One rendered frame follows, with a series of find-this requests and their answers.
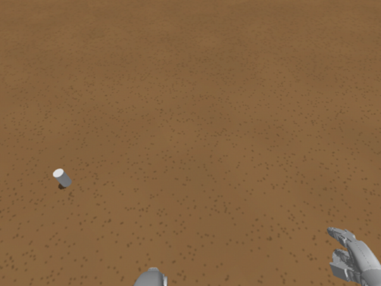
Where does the right robot arm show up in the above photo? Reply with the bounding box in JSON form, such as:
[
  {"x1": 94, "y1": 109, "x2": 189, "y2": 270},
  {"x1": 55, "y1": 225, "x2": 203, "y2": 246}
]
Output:
[{"x1": 360, "y1": 269, "x2": 381, "y2": 286}]

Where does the can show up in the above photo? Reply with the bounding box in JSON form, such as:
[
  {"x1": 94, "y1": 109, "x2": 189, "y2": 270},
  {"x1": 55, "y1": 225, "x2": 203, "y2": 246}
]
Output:
[{"x1": 53, "y1": 169, "x2": 72, "y2": 187}]

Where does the right robot hand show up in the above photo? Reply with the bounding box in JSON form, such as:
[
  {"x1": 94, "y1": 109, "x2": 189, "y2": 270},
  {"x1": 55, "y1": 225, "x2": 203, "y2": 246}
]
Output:
[{"x1": 327, "y1": 227, "x2": 381, "y2": 284}]

